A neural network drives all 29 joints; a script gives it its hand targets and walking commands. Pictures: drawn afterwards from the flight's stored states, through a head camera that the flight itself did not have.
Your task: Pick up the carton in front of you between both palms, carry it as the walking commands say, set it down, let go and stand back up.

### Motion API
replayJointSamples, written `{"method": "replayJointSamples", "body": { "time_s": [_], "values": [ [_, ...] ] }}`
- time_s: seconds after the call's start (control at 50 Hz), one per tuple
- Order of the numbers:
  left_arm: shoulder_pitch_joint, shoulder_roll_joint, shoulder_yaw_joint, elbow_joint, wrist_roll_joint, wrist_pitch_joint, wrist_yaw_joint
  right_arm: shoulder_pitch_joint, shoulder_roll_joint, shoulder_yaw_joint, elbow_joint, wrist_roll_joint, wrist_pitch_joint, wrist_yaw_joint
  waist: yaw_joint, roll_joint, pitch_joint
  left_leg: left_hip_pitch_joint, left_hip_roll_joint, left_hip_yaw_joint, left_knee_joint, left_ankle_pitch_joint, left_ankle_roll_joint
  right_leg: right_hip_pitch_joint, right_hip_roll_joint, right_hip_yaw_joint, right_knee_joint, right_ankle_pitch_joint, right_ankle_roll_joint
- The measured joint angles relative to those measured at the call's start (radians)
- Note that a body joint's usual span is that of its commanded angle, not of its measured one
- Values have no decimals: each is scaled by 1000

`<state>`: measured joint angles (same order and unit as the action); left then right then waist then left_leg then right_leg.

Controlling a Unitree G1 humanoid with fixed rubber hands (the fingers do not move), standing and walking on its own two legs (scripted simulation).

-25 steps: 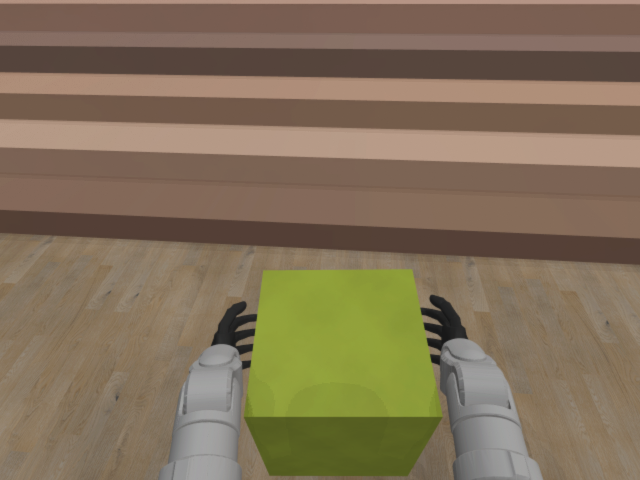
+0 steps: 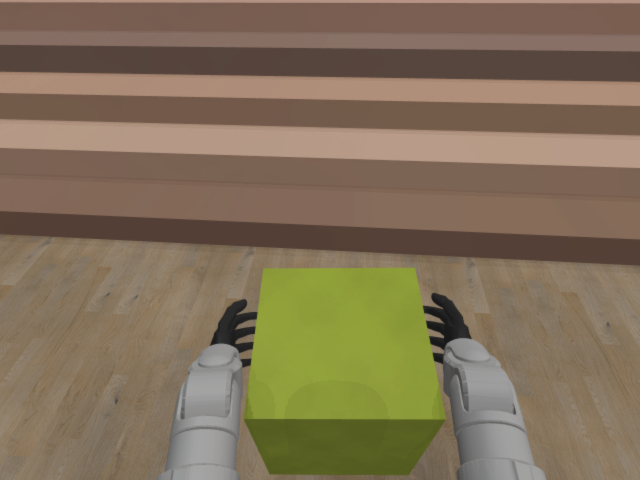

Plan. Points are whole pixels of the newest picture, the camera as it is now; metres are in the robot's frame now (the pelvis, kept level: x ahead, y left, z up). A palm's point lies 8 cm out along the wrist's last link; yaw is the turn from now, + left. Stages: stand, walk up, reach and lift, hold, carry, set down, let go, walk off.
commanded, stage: reach and lift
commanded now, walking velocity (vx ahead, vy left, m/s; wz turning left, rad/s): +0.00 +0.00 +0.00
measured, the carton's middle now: (338, 375) +0.30 +0.00 -0.05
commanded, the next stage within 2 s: hold in 0.30 s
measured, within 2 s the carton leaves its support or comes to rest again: neither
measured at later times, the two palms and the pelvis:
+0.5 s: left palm (223, 353) +0.28 +0.14 +0.05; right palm (465, 347) +0.29 -0.15 +0.05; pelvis +0.00 +0.00 +0.00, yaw +0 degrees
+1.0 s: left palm (222, 353) +0.28 +0.15 +0.05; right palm (464, 349) +0.28 -0.15 +0.05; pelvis -0.01 +0.00 +0.00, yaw +0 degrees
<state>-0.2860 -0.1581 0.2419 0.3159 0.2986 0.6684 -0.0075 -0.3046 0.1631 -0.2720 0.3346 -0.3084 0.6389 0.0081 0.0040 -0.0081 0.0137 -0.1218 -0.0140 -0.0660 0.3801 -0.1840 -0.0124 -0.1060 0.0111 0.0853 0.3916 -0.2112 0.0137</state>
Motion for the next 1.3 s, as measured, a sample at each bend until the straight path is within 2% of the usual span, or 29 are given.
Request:
{"method": "replayJointSamples", "body": {
  "time_s": [0.32, 0.46, 0.6, 0.84, 1.06, 1.1, 1.16, 1.2, 1.26, 1.3],
  "values": [
    [33, 8, -33, -56, -17, 46, 4, 31, -8, 39, -54, 19, 48, -6, 2, 2, 3, 43, 5, -4, -28, 6, -4, 43, 3, -3, -27, 6, -4],
    [61, 14, -64, -127, -37, 89, 9, 58, -14, 71, -126, 40, 93, -11, -6, 3, -2, 70, 6, -7, -47, 16, -4, 73, 3, -6, -50, 17, -4],
    [31, 8, -45, -99, -20, 116, 2, 32, -9, 46, -101, 23, 119, -3, -8, 3, 12, 78, 5, -5, -33, 14, -2, 81, 3, -4, -39, 17, -3],
    [-9, -2, -11, -75, -7, 106, -2, -8, 2, 10, -75, 7, 105, 4, -7, 2, 25, 59, 1, -1, -10, 12, 0, 60, 1, 1, -14, 14, 1],
    [1, 0, -21, -82, -8, 107, -1, 2, -1, 20, -82, 6, 105, 6, -7, 2, 22, 71, 1, 0, -24, 12, 0, 71, 0, 2, -26, 13, 1],
    [8, 3, -26, -89, -16, 113, 3, 7, -3, 27, -90, 14, 114, 1, -3, 4, -14, 24, 1, 5, 9, -3, -1, 20, 2, 6, 11, -1, 2],
    [30, 8, -39, -115, -38, 124, 9, 27, -7, 49, -117, 34, 131, -11, 3, 6, -76, -45, 3, 19, 66, -94, 1, -65, -1, 3, 98, -123, -3],
    [41, 11, -44, -158, -56, 140, 13, 31, -8, 65, -156, 48, 150, -17, 11, 12, -105, -76, 11, 32, 76, -91, 5, -118, -13, -31, 146, -167, -11],
    [52, 13, -59, -236, -92, 174, 29, 47, -12, 89, -244, 74, 190, -32, 9, 32, -134, -115, 35, 32, 118, -84, -2, -139, -8, -80, 134, -112, -20],
    [57, 13, -84, -284, -114, 204, 39, 73, -19, 94, -322, 98, 228, -39, 0, 39, -159, -155, 52, 38, 197, -171, -1, -135, 0, -101, 114, -73, -26]
  ]
}}
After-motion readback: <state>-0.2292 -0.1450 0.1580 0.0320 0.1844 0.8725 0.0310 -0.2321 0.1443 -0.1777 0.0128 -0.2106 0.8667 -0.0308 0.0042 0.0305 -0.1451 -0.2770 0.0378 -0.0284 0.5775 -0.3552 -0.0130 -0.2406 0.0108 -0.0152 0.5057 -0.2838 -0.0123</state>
